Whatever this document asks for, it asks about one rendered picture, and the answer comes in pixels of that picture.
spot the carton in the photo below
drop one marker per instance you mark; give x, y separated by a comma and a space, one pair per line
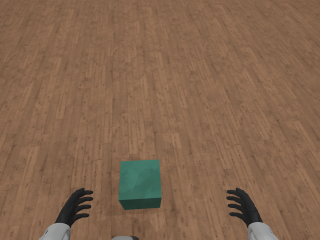
140, 184

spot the robot right hand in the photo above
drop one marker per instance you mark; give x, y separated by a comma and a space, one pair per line
250, 213

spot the left robot forearm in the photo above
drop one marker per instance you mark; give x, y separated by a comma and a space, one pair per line
57, 231

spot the right robot forearm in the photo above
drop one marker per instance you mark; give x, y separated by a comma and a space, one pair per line
260, 231

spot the robot left hand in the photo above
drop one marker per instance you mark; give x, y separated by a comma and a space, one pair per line
68, 213

